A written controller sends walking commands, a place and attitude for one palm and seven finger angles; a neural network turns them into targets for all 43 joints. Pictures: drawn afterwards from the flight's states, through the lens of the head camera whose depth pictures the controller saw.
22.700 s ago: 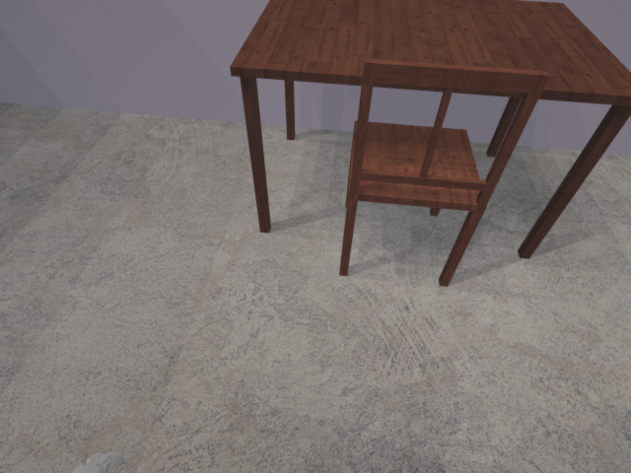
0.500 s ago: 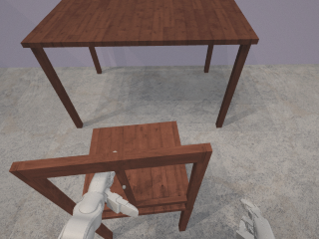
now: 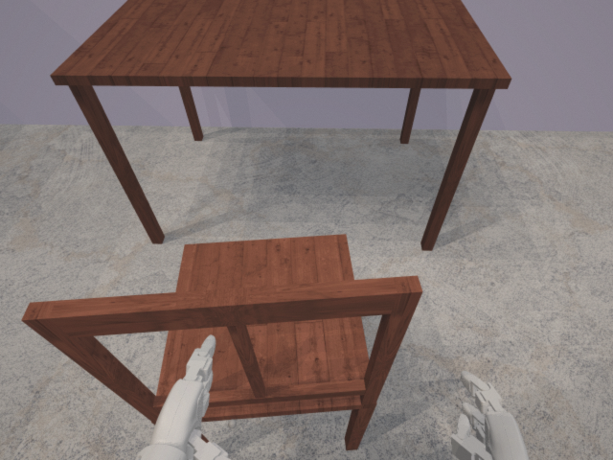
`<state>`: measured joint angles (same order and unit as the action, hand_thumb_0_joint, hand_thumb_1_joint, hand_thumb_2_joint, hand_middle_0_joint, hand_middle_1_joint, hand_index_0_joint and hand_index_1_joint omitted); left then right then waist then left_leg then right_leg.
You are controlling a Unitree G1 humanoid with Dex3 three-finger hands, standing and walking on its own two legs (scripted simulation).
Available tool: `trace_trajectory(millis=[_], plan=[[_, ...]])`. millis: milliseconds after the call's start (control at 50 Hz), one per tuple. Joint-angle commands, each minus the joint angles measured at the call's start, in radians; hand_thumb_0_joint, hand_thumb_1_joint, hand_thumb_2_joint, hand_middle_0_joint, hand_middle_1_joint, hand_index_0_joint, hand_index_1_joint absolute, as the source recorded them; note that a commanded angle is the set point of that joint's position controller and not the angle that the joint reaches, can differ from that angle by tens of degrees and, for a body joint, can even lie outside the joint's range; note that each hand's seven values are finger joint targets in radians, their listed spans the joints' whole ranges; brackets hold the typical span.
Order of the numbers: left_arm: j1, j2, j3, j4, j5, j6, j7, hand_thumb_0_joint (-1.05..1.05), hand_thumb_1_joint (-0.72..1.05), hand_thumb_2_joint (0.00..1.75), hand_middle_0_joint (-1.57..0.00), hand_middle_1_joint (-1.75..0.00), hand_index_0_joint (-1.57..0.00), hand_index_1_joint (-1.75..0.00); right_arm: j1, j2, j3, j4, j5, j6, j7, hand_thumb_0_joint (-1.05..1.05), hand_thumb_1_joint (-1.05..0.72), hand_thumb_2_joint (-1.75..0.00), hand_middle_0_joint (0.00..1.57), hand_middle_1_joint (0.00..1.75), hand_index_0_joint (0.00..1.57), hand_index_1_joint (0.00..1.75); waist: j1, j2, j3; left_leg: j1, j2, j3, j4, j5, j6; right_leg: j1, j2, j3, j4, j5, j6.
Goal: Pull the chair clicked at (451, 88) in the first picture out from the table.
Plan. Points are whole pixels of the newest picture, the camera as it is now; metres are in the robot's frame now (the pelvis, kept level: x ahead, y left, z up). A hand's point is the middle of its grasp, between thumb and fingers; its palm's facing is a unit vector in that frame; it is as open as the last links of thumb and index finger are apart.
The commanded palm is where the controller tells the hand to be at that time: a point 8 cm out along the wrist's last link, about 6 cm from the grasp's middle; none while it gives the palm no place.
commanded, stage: draw the fingers out of the gap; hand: left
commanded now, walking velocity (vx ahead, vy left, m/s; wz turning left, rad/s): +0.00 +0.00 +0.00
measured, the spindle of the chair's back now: (249, 362) +0.28 +0.10 -0.06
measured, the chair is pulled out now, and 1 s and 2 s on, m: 0.56 0.56 0.56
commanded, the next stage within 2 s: draw the hand back to the body in 0.28 s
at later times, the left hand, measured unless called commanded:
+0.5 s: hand out of the picture +0.14 +0.10 +0.02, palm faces -0.02 -1.00 +0.01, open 17.5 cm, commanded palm +0.10 +0.16 +0.03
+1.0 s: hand (142, 447) +0.14 +0.16 +0.07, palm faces +0.04 -0.96 -0.29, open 16.3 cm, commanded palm +0.11 +0.22 +0.12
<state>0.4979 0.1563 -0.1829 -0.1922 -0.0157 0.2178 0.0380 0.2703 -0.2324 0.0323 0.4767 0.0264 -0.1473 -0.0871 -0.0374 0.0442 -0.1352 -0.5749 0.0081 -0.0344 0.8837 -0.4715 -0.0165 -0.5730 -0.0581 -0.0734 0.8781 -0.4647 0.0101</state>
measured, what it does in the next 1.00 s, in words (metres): stands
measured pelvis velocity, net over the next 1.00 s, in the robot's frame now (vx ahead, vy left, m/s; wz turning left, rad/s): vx -0.01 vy -0.01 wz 0.00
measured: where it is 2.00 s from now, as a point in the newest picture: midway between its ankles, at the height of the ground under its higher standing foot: outside the picture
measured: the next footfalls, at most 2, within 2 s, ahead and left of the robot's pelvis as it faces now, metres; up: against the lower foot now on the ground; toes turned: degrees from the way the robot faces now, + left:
none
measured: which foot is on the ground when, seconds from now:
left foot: down 0.00-1.00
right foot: down 0.00-1.00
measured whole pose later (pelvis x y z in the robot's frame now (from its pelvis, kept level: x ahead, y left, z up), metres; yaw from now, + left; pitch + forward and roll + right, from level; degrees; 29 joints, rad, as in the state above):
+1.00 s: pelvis -0.01 -0.01 +0.00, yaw +0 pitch +6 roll -1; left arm 0.74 0.33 0.03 -0.46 -0.10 -0.06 0.00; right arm 0.26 -0.19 0.02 0.54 0.05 -0.19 -0.13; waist 0.02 0.07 -0.10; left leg -0.54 0.04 -0.06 0.92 -0.48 -0.04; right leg -0.52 -0.03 -0.10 0.88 -0.46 -0.01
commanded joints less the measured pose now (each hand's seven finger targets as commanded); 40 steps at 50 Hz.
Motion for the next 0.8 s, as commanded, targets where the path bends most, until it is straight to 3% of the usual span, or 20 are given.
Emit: trace_trajectory(millis=[0,120,180,280,380,400,420,480,520,580,600,640,680,740,780], plan=[[0.025,0.044,0.026,-0.237,0.014,-0.045,0.006,0.00,-0.55,0.20,0.00,0.00,0.00,0.00,-0.080,-0.101,-0.052,-0.176,0.001,-0.046,-0.015,0.00,-0.90,-0.90,0.20,0.30,0.20,0.30,-0.003,-0.067,-0.092,0.057,-0.006,0.005,-0.106,0.284,0.042,0.070,0.010,-0.017,-0.127,0.289,-0.011],[0.108,0.061,0.040,-0.288,0.012,-0.049,-0.004,0.00,-0.55,0.20,0.00,0.00,0.00,0.00,-0.084,-0.091,-0.054,-0.191,0.003,-0.039,-0.023,0.00,-0.90,-0.90,0.20,0.30,0.20,0.30,-0.002,-0.073,-0.088,0.038,-0.009,0.004,-0.087,0.263,0.046,0.056,0.013,-0.013,-0.121,0.266,-0.011],[0.154,0.047,0.011,-0.326,0.013,-0.057,-0.013,0.00,-0.55,0.20,0.00,0.00,0.00,0.00,-0.089,-0.088,-0.055,-0.202,0.004,-0.041,-0.023,0.00,-0.90,-0.90,0.20,0.30,0.20,0.30,-0.001,-0.037,-0.082,0.028,-0.009,-0.001,-0.084,0.264,0.045,0.047,0.013,-0.018,-0.113,0.255,-0.016],[0.235,0.048,0.003,-0.353,0.020,-0.071,-0.019,0.00,-0.55,0.20,0.00,0.00,0.00,0.00,-0.088,-0.082,-0.064,-0.210,0.005,-0.046,-0.028,0.00,-0.90,-0.90,0.20,0.30,0.20,0.30,0.001,-0.074,-0.084,0.008,-0.010,-0.006,-0.070,0.255,0.049,0.032,0.018,-0.019,-0.103,0.245,-0.014],[0.289,0.049,-0.016,-0.397,0.044,-0.080,-0.015,0.00,-0.55,0.20,0.00,0.00,0.00,0.00,-0.085,-0.079,-0.068,-0.228,0.008,-0.042,-0.027,0.00,-0.90,-0.90,0.20,0.30,0.20,0.30,0.004,-0.041,-0.080,0.001,-0.010,-0.009,-0.065,0.251,0.049,0.006,0.021,-0.023,-0.084,0.220,-0.018],[0.197,-0.052,0.004,-0.524,-0.090,-0.215,-0.016,0.00,-0.55,0.20,0.00,0.00,0.00,0.00,-0.079,-0.067,-0.060,-0.219,0.008,-0.068,-0.026,0.00,-0.90,-0.90,0.20,0.30,0.20,0.30,0.005,-0.103,-0.062,-0.029,-0.024,-0.012,-0.028,0.251,0.039,-0.040,0.037,-0.051,-0.061,0.235,-0.015],[0.269,0.007,0.059,-0.447,-0.087,-0.274,-0.016,0.00,-0.55,0.20,0.00,0.00,0.00,0.00,-0.079,-0.074,-0.072,-0.185,0.010,-0.081,-0.023,0.00,-0.90,-0.90,0.20,0.30,0.20,0.30,0.022,-0.089,-0.081,-0.034,-0.021,-0.006,-0.015,0.242,0.036,-0.040,0.039,-0.044,-0.045,0.219,-0.019],[0.292,0.046,0.127,-0.490,-0.103,-0.409,-0.019,0.00,-0.55,0.20,0.00,0.00,0.00,0.00,-0.070,-0.066,-0.087,-0.166,0.014,-0.091,-0.007,0.00,-0.90,-0.90,0.20,0.30,0.20,0.30,0.044,-0.017,-0.114,-0.049,-0.019,-0.002,0.002,0.268,0.028,-0.042,0.037,-0.036,-0.011,0.228,-0.027],[0.299,0.009,0.095,-0.478,-0.100,-0.497,-0.034,0.00,-0.55,0.20,0.00,0.00,0.00,0.00,-0.080,-0.057,-0.090,-0.159,0.019,-0.091,0.011,0.00,-0.90,-0.90,0.20,0.30,0.20,0.30,0.040,0.009,-0.106,-0.065,-0.019,0.006,0.026,0.262,0.025,-0.081,0.038,-0.030,0.014,0.217,-0.026],[0.296,0.022,0.099,-0.425,-0.093,-0.614,-0.071,0.00,-0.55,0.20,0.00,0.00,0.00,0.00,-0.108,-0.057,-0.103,-0.145,0.016,-0.080,0.037,0.00,-0.90,-0.90,0.20,0.30,0.20,0.30,0.037,-0.033,-0.084,-0.140,-0.008,0.005,0.062,0.222,0.026,-0.113,0.037,-0.016,0.041,0.184,-0.027],[0.303,0.027,0.107,-0.414,-0.102,-0.618,-0.090,0.00,-0.55,0.20,0.00,0.00,0.00,0.00,-0.110,-0.063,-0.104,-0.157,0.018,-0.074,0.039,0.00,-0.90,-0.90,0.20,0.30,0.20,0.30,0.032,-0.047,-0.102,-0.133,-0.009,0.011,0.060,0.196,0.028,-0.097,0.035,-0.011,0.034,0.166,-0.022],[0.264,0.083,0.150,-0.519,-0.129,-0.604,-0.110,0.00,-0.55,0.20,0.00,0.00,0.00,0.00,-0.118,-0.066,-0.098,-0.189,0.027,-0.066,0.030,0.00,-0.90,-0.90,0.20,0.30,0.20,0.30,0.042,-0.010,-0.157,-0.110,-0.010,0.013,0.041,0.172,0.034,-0.049,0.030,0.005,0.012,0.139,-0.023],[0.248,0.153,0.244,-0.549,-0.155,-0.580,-0.104,0.00,-0.55,0.20,0.00,0.00,0.00,0.00,-0.115,-0.062,-0.098,-0.180,0.033,-0.057,0.011,0.00,-0.90,-0.90,0.20,0.30,0.20,0.30,0.053,0.003,-0.176,-0.083,-0.009,0.010,0.025,0.180,0.037,-0.009,0.032,0.010,-0.013,0.140,-0.025],[0.224,0.115,0.260,-0.549,-0.202,-0.544,-0.104,0.00,-0.55,0.20,0.00,0.00,0.00,0.00,-0.122,-0.051,-0.085,-0.169,0.042,-0.066,-0.006,0.00,-0.90,-0.90,0.20,0.30,0.20,0.30,0.040,-0.037,-0.140,-0.061,-0.007,0.002,0.000,0.177,0.038,0.013,0.032,-0.002,-0.055,0.145,-0.015],[0.188,0.158,0.324,-0.557,-0.225,-0.539,-0.099,0.00,-0.55,0.20,0.00,0.00,0.00,0.00,-0.122,-0.054,-0.081,-0.149,0.043,-0.080,-0.018,0.00,-0.90,-0.90,0.20,0.30,0.20,0.30,0.043,-0.037,-0.137,-0.039,-0.005,-0.004,-0.013,0.197,0.038,0.038,0.033,-0.001,-0.080,0.161,-0.017]])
